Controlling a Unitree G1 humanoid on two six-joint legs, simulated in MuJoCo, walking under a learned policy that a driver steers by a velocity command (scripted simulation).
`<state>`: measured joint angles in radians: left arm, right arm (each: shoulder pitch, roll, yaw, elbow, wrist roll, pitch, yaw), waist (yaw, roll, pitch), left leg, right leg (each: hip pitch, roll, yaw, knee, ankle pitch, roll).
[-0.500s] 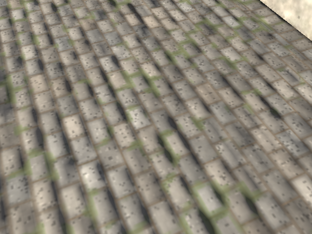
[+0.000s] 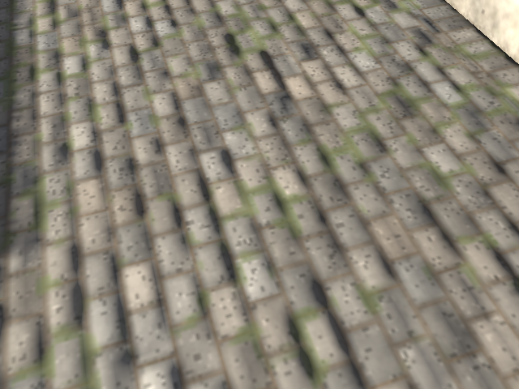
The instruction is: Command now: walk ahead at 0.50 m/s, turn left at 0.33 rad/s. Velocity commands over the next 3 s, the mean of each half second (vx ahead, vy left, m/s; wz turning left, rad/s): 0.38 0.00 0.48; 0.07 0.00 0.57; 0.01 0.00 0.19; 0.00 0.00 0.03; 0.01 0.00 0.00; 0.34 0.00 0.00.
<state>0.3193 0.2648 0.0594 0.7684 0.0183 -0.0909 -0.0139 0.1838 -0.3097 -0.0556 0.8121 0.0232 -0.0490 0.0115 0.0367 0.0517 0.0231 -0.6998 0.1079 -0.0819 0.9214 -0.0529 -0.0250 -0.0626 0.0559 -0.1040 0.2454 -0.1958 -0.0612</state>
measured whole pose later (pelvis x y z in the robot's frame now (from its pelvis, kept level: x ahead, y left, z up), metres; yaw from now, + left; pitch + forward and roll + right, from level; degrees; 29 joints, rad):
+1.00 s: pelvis +0.35 +0.06 -0.01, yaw +35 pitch +1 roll +0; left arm 0.13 0.27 0.06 0.71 0.01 0.01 0.03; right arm 0.18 -0.31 -0.07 0.64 0.02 0.07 -0.01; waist 0.02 0.02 0.07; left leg -0.44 0.03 -0.03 0.88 -0.42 -0.08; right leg -0.30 -0.04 -0.07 0.44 -0.16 -0.01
